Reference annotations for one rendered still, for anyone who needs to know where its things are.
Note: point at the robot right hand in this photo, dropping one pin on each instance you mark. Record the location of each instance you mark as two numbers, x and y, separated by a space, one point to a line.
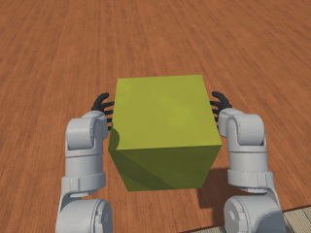
221 106

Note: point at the robot right forearm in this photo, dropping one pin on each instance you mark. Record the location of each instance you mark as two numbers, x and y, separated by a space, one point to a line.
246 144

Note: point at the robot left forearm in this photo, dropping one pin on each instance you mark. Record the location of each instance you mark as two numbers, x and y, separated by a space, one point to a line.
84 161

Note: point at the robot left hand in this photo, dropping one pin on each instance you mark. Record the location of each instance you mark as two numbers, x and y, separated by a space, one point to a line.
99 106

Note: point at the right robot upper arm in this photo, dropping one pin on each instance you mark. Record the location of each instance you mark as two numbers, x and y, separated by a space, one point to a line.
253 214

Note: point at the left robot upper arm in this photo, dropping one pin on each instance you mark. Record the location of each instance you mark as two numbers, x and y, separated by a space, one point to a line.
86 216

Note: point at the carton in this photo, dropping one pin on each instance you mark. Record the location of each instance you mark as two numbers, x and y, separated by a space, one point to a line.
163 133

